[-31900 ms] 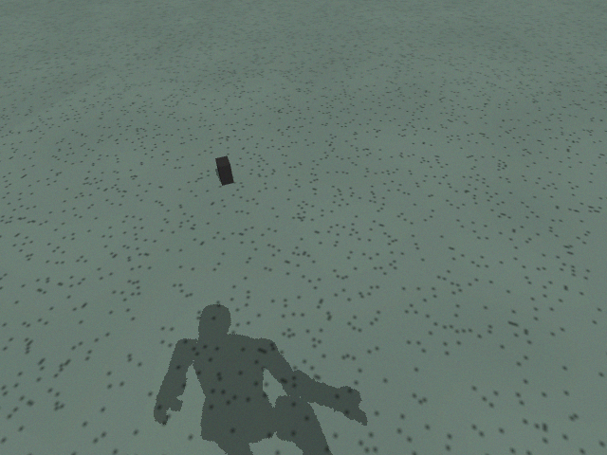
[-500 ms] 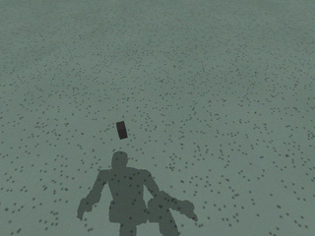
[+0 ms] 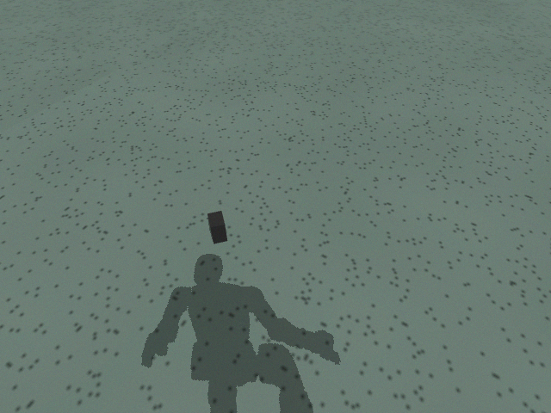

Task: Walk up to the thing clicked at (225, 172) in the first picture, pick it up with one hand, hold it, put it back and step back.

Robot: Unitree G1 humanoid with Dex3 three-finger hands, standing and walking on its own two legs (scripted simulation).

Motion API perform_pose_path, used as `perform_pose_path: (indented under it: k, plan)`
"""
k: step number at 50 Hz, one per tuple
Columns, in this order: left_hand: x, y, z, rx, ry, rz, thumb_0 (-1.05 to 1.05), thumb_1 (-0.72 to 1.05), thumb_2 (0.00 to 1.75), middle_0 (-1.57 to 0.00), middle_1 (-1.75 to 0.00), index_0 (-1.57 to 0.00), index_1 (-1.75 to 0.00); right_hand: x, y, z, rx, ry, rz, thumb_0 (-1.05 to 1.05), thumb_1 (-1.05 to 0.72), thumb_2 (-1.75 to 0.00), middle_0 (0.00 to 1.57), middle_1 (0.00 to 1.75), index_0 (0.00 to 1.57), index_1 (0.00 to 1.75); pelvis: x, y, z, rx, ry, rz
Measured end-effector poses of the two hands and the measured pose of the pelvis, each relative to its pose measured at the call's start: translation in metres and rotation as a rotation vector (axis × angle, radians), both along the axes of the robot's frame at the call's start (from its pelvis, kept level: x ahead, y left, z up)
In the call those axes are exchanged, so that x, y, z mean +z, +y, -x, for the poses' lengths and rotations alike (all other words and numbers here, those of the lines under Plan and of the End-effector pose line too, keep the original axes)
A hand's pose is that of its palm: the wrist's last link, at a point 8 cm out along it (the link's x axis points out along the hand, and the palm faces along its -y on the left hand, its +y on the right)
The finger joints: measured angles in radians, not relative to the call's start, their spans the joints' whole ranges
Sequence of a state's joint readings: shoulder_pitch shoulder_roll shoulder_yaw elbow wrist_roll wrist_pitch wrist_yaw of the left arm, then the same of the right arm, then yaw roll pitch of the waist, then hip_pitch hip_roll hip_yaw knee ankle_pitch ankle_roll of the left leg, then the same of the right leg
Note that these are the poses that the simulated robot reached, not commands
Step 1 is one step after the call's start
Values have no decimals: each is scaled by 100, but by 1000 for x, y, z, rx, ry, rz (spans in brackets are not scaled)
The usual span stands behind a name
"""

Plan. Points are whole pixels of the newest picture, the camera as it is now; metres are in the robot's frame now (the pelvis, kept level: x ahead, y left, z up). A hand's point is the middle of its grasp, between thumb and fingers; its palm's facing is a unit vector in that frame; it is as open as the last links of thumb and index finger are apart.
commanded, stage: step back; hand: left
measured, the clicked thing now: (217, 227) +0.95 +0.29 -0.70
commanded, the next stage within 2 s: stand in 0.22 s
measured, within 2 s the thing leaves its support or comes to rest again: neither
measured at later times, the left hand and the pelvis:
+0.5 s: hand out of the picture +0.10 +0.25 -0.14, palm faces -0.04 -0.94 -0.33, open 7.4 cm; pelvis +0.00 +0.00 +0.02, yaw -1 degrees
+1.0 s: hand out of the picture +0.07 +0.25 -0.14, palm faces -0.06 -0.94 -0.34, open 7.4 cm; pelvis -0.01 +0.00 +0.02, yaw -1 degrees
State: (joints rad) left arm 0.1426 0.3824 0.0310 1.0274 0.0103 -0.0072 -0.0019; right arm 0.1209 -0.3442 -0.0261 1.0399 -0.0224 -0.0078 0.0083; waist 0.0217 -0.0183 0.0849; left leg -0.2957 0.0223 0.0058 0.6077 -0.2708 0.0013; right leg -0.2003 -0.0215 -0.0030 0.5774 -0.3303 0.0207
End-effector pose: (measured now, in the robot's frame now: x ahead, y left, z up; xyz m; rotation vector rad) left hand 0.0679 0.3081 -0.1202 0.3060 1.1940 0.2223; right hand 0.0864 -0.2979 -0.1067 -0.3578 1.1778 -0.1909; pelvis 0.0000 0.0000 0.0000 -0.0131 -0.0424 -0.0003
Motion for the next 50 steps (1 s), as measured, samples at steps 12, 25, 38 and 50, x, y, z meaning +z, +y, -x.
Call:
perform_pose_path:
  k: [12,25,38,50]
  plan:
    - [13,-3,-26,-22,-10,-2,1,91,90,-20,-30,-20,-30,8,16,-42,-1,-70,-49,1,-91,-89,20,30,21,30,11,2,-9,-19,3,-6]
    - [19,-17,-25,-51,-7,18,1,91,90,-20,-30,-20,-30,12,1,-9,-53,-31,-46,1,-91,-89,20,30,20,30,18,-1,-3,-19,-19,-11]
    - [18,-17,-4,-51,41,19,1,91,90,-20,-30,-20,-30,6,-5,39,-90,61,-40,1,-91,-89,20,30,20,30,19,-3,5,-20,-18,-12]
    - [18,-15,4,-49,58,11,1,91,90,-20,-30,-20,-30,3,-2,44,-83,75,-48,1,-91,-89,20,30,20,30,19,-3,6,-20,-11,-12]
